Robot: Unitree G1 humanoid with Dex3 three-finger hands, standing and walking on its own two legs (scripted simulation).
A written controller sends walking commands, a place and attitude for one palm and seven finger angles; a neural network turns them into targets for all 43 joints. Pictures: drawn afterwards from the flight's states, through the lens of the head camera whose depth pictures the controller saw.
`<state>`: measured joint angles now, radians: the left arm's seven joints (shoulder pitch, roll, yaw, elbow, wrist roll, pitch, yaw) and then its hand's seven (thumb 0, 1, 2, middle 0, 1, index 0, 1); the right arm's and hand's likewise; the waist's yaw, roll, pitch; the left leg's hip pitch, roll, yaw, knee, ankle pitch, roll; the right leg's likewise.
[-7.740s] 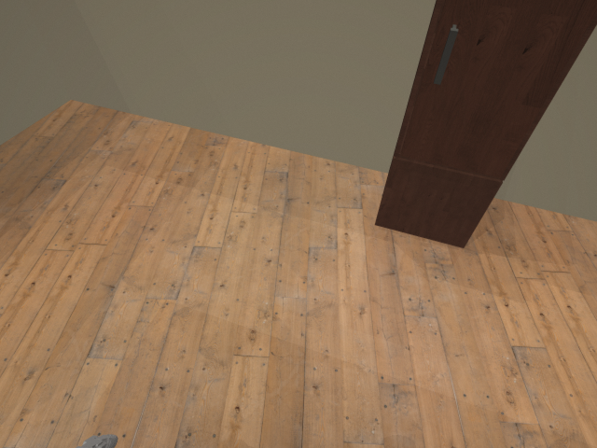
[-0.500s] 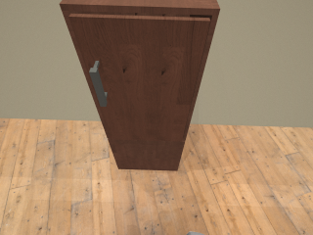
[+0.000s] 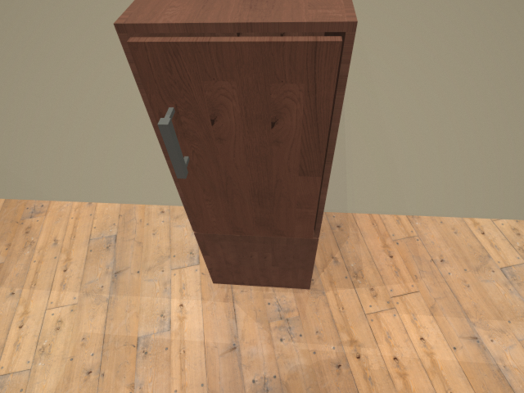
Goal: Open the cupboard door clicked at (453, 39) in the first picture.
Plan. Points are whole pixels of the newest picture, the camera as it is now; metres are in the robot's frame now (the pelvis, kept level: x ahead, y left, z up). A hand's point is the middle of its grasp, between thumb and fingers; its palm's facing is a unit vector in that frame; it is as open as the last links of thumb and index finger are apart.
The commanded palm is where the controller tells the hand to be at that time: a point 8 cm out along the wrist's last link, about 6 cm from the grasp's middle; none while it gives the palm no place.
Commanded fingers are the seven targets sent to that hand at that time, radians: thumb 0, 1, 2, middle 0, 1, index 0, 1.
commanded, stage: come to a stop and stand still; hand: left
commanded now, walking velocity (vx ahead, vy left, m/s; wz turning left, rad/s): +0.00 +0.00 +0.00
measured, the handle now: (176, 144) +0.56 +0.25 +0.03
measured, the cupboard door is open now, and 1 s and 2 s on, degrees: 0 0 0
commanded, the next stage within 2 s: look again from close up in 0.44 s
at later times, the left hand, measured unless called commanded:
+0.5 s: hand out of the picture +0.01 +0.21 -0.18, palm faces +0.01 -0.98 -0.19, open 7.3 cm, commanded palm none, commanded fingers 0.00 0.90 0.90 -0.20 -0.30 -0.20 -0.30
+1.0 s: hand out of the picture -0.03 +0.22 -0.18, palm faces +0.01 -0.98 -0.19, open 7.4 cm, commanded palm none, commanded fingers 0.00 0.90 0.90 -0.20 -0.30 -0.20 -0.30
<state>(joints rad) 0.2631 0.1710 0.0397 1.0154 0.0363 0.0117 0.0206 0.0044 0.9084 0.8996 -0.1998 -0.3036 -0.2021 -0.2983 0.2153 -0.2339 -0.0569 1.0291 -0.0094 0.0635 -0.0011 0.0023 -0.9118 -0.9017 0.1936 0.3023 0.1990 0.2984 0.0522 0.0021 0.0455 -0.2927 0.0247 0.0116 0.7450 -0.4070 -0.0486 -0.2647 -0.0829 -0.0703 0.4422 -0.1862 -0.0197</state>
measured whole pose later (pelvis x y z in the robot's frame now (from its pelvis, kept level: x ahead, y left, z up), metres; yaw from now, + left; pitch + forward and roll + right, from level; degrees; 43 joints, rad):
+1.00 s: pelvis -0.03 +0.05 -0.01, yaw -1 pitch -2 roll +0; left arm 0.31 0.15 -0.01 1.08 0.02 0.00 0.03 0.01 0.91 0.90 -0.19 -0.30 -0.20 -0.30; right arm 0.34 -0.14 0.01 1.07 -0.01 -0.01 -0.02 0.00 -0.91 -0.90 0.20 0.30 0.20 0.30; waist 0.00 0.00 0.01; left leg -0.18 0.00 0.05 0.49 -0.27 0.02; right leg -0.23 -0.05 -0.03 0.50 -0.23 0.02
